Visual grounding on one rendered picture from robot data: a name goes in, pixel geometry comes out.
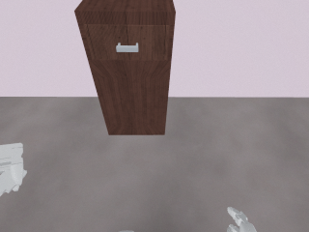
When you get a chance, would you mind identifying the drawer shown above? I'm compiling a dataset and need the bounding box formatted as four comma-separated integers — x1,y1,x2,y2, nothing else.
83,24,170,60

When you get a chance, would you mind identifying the left robot hand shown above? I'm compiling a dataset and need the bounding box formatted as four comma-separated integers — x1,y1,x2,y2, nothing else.
0,143,27,196

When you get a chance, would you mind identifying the right robot hand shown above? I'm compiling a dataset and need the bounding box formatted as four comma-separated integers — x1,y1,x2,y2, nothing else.
227,206,257,232

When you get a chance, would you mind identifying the cabinet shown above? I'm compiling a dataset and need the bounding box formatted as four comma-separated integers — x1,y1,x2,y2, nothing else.
74,0,176,135

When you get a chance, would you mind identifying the handle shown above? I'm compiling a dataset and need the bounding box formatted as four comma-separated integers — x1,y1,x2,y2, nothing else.
116,43,139,52

